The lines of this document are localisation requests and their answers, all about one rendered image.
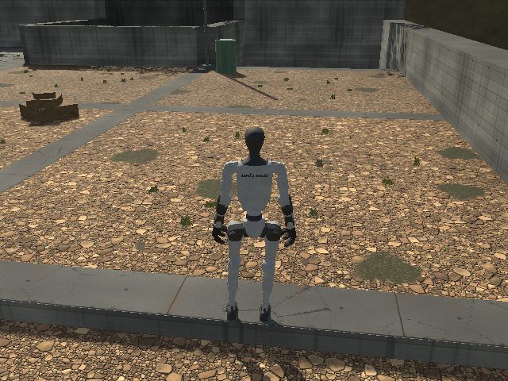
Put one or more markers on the robot right foot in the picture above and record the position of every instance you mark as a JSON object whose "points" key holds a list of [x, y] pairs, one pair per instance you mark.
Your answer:
{"points": [[265, 314]]}

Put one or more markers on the robot left hand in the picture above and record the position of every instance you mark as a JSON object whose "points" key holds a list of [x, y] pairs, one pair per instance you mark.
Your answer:
{"points": [[218, 231]]}

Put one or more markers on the robot right hand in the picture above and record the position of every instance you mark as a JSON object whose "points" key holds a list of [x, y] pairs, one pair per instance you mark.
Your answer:
{"points": [[291, 233]]}

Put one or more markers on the robot foot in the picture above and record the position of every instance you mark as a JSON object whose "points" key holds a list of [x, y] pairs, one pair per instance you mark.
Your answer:
{"points": [[265, 314], [231, 314]]}

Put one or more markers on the robot left foot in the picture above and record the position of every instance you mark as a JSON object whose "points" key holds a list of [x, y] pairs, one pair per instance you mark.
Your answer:
{"points": [[231, 314]]}

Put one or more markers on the right robot forearm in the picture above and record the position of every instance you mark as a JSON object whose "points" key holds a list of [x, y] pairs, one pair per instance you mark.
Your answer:
{"points": [[288, 215]]}

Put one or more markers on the right robot upper arm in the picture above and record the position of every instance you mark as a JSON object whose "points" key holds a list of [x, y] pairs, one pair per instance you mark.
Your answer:
{"points": [[282, 182]]}

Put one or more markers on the left robot upper arm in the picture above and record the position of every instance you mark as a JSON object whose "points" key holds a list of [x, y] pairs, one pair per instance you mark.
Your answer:
{"points": [[226, 181]]}

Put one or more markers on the left robot forearm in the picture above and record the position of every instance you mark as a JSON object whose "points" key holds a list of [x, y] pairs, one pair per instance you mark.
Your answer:
{"points": [[220, 213]]}

